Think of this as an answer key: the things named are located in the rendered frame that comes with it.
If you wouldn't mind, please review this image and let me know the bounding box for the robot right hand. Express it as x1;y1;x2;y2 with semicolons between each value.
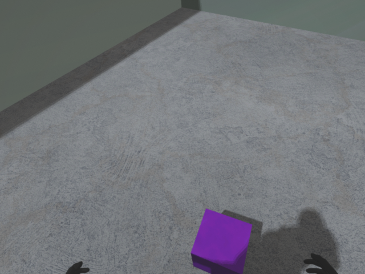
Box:
303;253;338;274

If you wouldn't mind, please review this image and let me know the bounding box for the robot left hand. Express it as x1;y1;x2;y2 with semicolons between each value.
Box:
66;261;90;274

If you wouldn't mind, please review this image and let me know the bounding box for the carton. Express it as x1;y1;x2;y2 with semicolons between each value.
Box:
191;209;252;274

